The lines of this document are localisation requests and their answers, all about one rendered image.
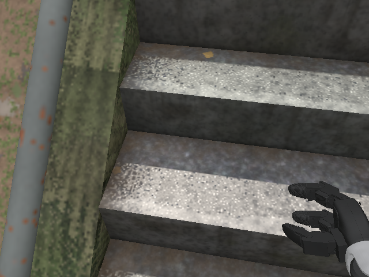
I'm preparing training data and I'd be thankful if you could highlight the right robot forearm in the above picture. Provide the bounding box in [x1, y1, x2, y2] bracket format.
[345, 241, 369, 277]

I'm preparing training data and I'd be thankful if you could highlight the robot right hand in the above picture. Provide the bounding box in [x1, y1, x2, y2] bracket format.
[282, 181, 369, 263]

